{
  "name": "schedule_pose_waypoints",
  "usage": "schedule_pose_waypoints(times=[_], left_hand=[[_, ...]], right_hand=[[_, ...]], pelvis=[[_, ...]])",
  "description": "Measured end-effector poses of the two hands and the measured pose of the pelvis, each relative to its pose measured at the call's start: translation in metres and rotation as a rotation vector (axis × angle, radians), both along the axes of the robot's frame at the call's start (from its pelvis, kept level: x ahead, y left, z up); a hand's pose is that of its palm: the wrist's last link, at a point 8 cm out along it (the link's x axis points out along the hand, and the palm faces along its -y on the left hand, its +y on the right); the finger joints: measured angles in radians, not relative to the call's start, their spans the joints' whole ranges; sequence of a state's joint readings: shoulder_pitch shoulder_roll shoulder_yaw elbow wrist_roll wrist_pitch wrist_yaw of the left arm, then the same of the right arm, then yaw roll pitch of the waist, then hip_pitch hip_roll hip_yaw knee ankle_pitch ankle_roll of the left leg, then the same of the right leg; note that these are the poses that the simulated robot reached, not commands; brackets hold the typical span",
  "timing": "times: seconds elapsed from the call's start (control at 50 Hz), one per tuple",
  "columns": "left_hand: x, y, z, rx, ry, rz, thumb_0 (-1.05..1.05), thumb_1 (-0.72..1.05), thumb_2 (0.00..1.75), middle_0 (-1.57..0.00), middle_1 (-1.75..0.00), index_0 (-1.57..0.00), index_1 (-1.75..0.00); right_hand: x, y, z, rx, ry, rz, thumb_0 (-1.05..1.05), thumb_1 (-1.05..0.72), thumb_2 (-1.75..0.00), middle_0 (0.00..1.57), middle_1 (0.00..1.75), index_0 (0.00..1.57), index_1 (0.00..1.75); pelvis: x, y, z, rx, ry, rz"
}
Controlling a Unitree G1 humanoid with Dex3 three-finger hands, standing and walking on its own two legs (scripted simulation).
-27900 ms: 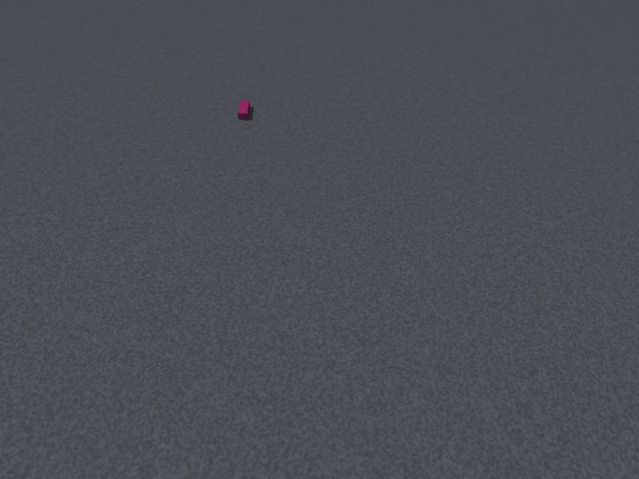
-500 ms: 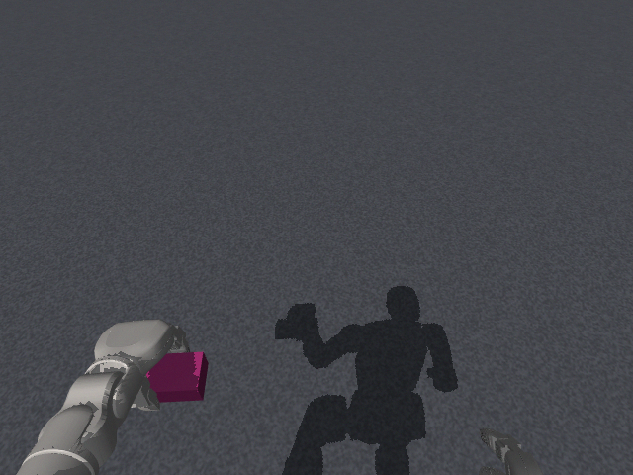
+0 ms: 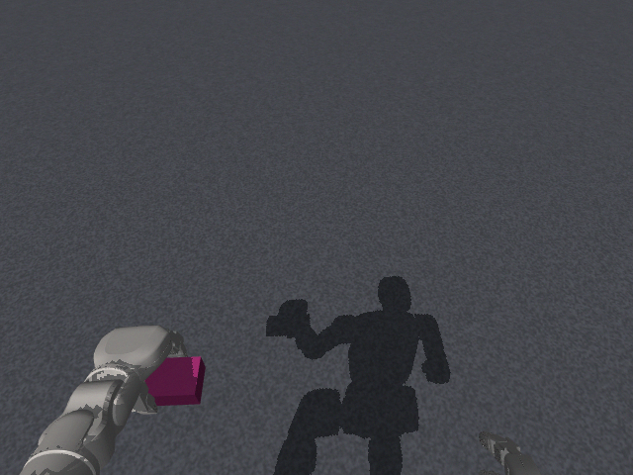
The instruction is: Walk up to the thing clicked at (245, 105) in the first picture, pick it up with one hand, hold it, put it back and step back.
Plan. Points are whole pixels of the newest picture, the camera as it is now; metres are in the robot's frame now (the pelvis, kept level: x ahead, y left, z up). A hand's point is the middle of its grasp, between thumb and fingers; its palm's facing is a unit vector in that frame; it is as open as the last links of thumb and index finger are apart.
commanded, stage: crouch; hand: left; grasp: from above
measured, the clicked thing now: (151, 382) +0.30 +0.23 -0.10
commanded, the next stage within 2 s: lower in 1.72 s
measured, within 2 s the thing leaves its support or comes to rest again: neither
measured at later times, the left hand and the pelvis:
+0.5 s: hand (183, 393) +0.34 +0.24 -0.30, palm faces -0.43 +0.04 -0.90, open 8.3 cm; pelvis -0.05 +0.01 -0.17, yaw +0 degrees
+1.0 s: hand (203, 405) +0.38 +0.24 -0.50, palm faces -0.45 +0.00 -0.89, open 8.3 cm; pelvis -0.06 +0.00 -0.33, yaw -3 degrees
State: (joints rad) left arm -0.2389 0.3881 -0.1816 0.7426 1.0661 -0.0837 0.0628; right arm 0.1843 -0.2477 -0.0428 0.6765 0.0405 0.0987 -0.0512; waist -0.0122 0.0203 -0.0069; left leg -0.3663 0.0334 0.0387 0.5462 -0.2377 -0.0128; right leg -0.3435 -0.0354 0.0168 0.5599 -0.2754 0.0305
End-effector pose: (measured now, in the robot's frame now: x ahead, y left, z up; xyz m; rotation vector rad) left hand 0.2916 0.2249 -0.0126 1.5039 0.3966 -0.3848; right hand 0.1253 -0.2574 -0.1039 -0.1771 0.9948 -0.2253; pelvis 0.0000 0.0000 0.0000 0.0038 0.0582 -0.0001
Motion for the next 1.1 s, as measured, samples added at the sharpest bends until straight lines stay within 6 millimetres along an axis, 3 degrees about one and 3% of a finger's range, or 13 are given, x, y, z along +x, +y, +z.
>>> schedule_pose_waypoints(times=[0.1, 0.2, 0.38, 0.56, 0.68, 0.84, 0.96, 1.1], left_hand=[[0.002, 0.002, -0.033, 0.028, 0.003, -0.007, -0.01, 0.24, 0.28, -0.89, -0.26, -0.91, -0.24], [0.010, 0.005, -0.077, 0.055, -0.011, -0.022, -0.01, 0.23, 0.28, -0.89, -0.26, -0.92, -0.24], [0.037, 0.008, -0.168, 0.083, -0.050, -0.027, -0.01, 0.23, 0.28, -0.89, -0.26, -0.91, -0.24], [0.064, 0.011, -0.256, 0.081, -0.048, 0.004, -0.01, 0.23, 0.29, -0.89, -0.26, -0.91, -0.25], [0.072, 0.015, -0.313, 0.069, -0.017, -0.001, -0.01, 0.23, 0.29, -0.89, -0.26, -0.91, -0.24], [0.085, 0.019, -0.379, 0.043, -0.022, -0.014, -0.01, 0.23, 0.28, -0.90, -0.25, -0.92, -0.23], [0.094, 0.019, -0.417, 0.039, -0.033, -0.004, -0.01, 0.23, 0.28, -0.90, -0.25, -0.92, -0.23], [0.102, 0.020, -0.445, 0.036, -0.034, 0.002, -0.01, 0.23, 0.29, -0.90, -0.25, -0.92, -0.23]], right_hand=[[-0.013, -0.007, -0.014, -0.024, 0.054, 0.013, 0.01, -0.89, -0.90, 0.20, 0.30, 0.21, 0.30], [-0.039, -0.019, -0.042, -0.063, 0.124, 0.008, 0.01, -0.90, -0.90, 0.20, 0.30, 0.21, 0.30], [-0.101, -0.030, -0.120, -0.126, 0.269, -0.037, 0.01, -0.90, -0.90, 0.20, 0.30, 0.21, 0.30], [-0.145, -0.018, -0.202, -0.117, 0.360, -0.059, 0.01, -0.90, -0.90, 0.20, 0.30, 0.21, 0.30], [-0.153, -0.009, -0.249, -0.089, 0.387, -0.033, 0.01, -0.90, -0.90, 0.20, 0.30, 0.21, 0.30], [-0.144, -0.009, -0.299, -0.083, 0.405, 0.035, 0.01, -0.90, -0.90, 0.20, 0.30, 0.21, 0.30], [-0.138, -0.014, -0.323, -0.091, 0.410, 0.068, 0.00, -0.90, -0.90, 0.20, 0.30, 0.21, 0.30], [-0.143, -0.019, -0.342, -0.093, 0.431, 0.079, 0.00, -0.91, -0.90, 0.20, 0.30, 0.21, 0.30]], pelvis=[[-0.006, -0.001, -0.014, -0.006, 0.066, 0.009], [-0.015, 0.000, -0.043, -0.016, 0.166, 0.014], [-0.036, 0.003, -0.120, -0.035, 0.352, 0.012], [-0.054, 0.006, -0.196, -0.048, 0.481, 0.003], [-0.059, 0.007, -0.241, -0.058, 0.544, -0.001], [-0.062, 0.005, -0.292, -0.074, 0.591, -0.007], [-0.063, 0.003, -0.320, -0.083, 0.602, -0.013], [-0.065, 0.002, -0.343, -0.087, 0.600, -0.028]])
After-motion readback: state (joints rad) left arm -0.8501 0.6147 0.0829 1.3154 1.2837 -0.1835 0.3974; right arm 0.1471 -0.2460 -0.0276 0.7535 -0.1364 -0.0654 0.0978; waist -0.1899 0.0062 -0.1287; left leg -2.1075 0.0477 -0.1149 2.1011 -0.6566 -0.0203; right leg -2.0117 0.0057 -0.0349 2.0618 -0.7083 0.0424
